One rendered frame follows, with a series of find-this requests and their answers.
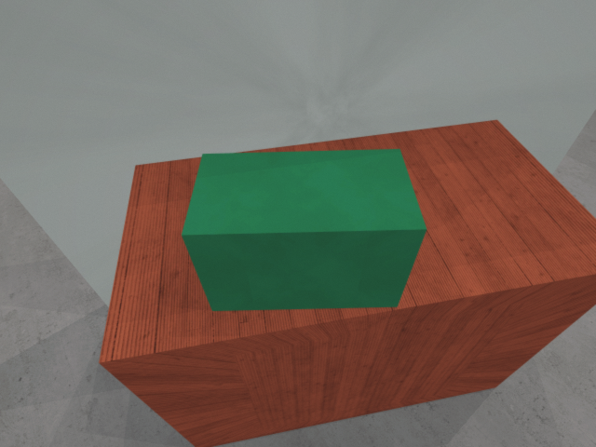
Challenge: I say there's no pedestal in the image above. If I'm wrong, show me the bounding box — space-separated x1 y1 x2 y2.
99 120 596 447

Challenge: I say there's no carton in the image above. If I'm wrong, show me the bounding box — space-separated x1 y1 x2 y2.
182 149 427 311

